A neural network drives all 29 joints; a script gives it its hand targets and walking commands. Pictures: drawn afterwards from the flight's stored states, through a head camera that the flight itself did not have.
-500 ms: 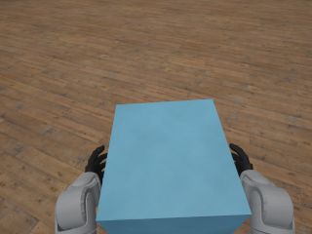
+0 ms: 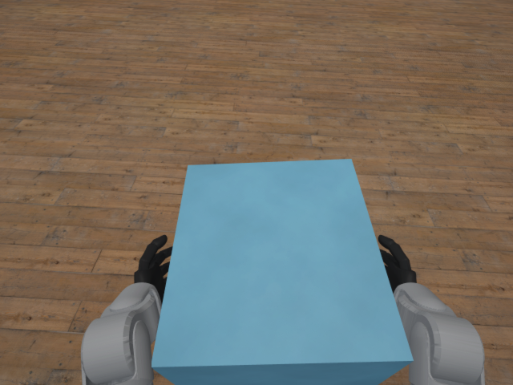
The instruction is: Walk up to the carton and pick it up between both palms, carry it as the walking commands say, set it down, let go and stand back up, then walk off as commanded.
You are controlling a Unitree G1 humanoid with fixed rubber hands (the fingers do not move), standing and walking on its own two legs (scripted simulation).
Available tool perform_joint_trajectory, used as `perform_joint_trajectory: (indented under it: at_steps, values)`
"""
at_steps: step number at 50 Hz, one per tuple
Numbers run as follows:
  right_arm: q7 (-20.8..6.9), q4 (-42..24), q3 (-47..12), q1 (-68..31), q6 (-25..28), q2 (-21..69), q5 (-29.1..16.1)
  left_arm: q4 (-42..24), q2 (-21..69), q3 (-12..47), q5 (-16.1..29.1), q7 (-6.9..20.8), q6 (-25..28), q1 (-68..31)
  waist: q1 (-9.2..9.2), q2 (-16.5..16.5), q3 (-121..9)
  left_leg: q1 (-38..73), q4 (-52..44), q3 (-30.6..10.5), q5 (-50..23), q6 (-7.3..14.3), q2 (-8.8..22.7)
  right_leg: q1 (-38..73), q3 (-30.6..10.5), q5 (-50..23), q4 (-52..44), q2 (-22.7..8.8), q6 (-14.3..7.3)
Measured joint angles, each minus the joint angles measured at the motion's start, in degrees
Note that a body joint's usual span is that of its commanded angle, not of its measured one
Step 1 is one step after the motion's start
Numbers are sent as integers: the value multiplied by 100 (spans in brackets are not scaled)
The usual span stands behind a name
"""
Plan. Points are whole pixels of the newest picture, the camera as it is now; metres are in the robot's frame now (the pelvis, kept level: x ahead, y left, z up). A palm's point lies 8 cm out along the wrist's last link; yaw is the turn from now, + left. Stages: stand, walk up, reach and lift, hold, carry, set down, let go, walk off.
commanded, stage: carry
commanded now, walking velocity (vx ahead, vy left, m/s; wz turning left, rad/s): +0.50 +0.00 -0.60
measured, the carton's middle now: (273, 288) +0.28 -0.01 +0.02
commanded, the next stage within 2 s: none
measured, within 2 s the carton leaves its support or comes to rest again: neither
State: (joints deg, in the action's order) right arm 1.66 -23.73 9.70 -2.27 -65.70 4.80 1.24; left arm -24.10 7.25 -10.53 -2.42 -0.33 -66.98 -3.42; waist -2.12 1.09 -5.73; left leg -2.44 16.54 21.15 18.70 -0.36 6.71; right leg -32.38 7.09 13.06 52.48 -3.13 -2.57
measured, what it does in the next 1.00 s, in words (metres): walks ahead, turning right: right foot, then left foot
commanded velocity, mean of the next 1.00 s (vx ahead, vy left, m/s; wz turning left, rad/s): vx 0.35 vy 0.00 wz -0.42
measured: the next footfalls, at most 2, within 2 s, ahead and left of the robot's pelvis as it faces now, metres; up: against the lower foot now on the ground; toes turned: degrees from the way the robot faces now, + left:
right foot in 0.16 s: +0.25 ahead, -0.08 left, +0.00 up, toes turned -10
left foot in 0.54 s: +0.50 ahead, +0.11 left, +0.00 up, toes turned -7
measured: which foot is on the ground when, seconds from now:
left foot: down 0.00-0.18, up 0.20-0.52, down 0.54-0.92, up 0.94-1.00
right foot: up 0.00-0.14, down 0.16-0.56, up 0.58-0.90, down 0.92-1.00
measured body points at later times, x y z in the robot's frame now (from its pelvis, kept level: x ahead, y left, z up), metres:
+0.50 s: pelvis +0.30 +0.01 +0.00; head +0.33 +0.00 +0.45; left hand +0.59 +0.13 +0.06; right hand +0.53 -0.21 +0.06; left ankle +0.43 +0.12 -0.73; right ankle +0.21 -0.07 -0.75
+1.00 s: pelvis +0.57 -0.04 -0.01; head +0.60 -0.05 +0.44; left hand +0.89 -0.03 +0.04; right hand +0.72 -0.33 +0.04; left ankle +0.49 +0.11 -0.70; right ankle +0.55 -0.13 -0.75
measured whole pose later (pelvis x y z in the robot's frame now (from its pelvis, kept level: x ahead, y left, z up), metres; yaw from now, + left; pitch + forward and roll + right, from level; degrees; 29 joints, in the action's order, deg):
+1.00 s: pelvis +0.57 -0.04 -0.01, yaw -27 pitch +5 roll -2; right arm 1.6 -22.2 10.6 -4.8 -67.1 2.3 0.7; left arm -21.3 7.4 -9.0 -4.2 -0.6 -66.2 -5.5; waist -1.6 2.6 -2.8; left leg -15.5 50.3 9.4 29.5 -3.8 7.5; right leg -20.3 11.2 10.7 26.1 0.5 -3.3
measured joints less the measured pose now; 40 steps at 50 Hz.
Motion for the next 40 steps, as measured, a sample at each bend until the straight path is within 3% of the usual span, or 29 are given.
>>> perform_joint_trajectory:
  at_steps: [5, 7, 8, 9, 11, 13, 17, 22, 26, 28, 31, 33, 36, 40]
  values:
    - [-15, -88, 66, -21, -66, -78, -110, -121, -4, 150, -93, -26, -46, 12, -81, -8, 156, 698, 96, 222, 558, -285, 128, 79, 469, -838, -1625, 369, -203]
    - [-33, -85, 99, -1, -110, -79, -113, -108, -4, 184, -114, -48, -98, 6, -34, -27, 171, 697, 963, 185, 954, -405, 305, 422, 680, -954, -2174, 596, -343]
    - [-53, -98, 118, 37, -121, -92, -97, -61, 0, 210, -123, -52, -124, -25, -2, -73, 136, 486, 1797, 64, 719, -435, 420, 676, 648, -624, -2391, 667, -477]
    - [-75, -40, 113, -21, -130, -174, -90, 39, -1, 248, -143, -62, -71, -60, 117, 59, 128, 77, 2854, -266, 650, -440, 577, 682, 636, -190, -2237, 782, -542]
    - [-107, 270, 67, -215, -125, -264, -38, 285, 3, 192, -175, -83, 12, -126, 262, 187, 197, -977, 4765, -1264, 853, -447, 376, 688, 574, -75, -2045, 882, -523]
    - [-110, 552, 54, -265, -92, -200, 9, 422, 7, 88, -165, -114, -5, -87, 361, 118, 261, -1810, 5392, -1728, 833, -399, 114, 932, 429, -191, -2287, 883, -457]
    - [-106, 466, 33, -117, 27, 4, 64, 228, 2, -2, -8, -147, 110, 169, 485, -60, 368, -2704, 3908, -1779, 621, -368, 11, 1527, 43, -251, -3043, 773, -336]
    - [-98, 49, 13, -18, 170, 120, 55, -121, -1, -64, 165, -123, 236, 210, 493, -131, 336, -2891, 1872, -1657, -623, -258, -101, 2206, -503, -183, -3686, 596, -133]
    - [-76, -102, -22, 5, 100, 70, 57, -190, -1, -43, 135, -68, 182, 170, 392, -76, 169, -2452, 796, -1392, -1008, -257, -232, 2604, -894, 322, -3515, 500, 74]
    - [-67, -12, -63, -79, 71, 78, 78, -199, -38, -87, 99, -39, 126, 148, 344, -131, 52, -2097, 469, -1189, -1507, -95, -296, 2491, -1018, 855, -2735, 425, 96]
    - [-21, 332, -95, -211, 44, 178, 199, 58, -180, -175, 84, 6, 27, 58, 283, -241, -75, -1838, 763, -842, -985, 211, -284, 1663, -818, 1134, -657, 334, -36]
    - [3, 371, -82, -155, -22, 184, 227, 183, -157, -193, 67, 13, -45, 18, 260, -186, -131, -1538, 634, -651, -897, 185, -189, 1238, -570, 1135, 21, 292, -78]
    - [14, 243, -16, -33, -74, 156, 200, 242, -42, -187, 39, 16, -67, -19, 185, -116, -176, -1098, 402, -407, -671, 132, -95, 837, -306, 979, -81, 149, -52]
    - [15, 149, 55, -78, -76, 71, 86, 168, -1, -89, -39, 15, -27, -68, 10, -27, -66, -579, 233, -152, -327, 44, 10, 590, -82, 470, -1005, 90, -50]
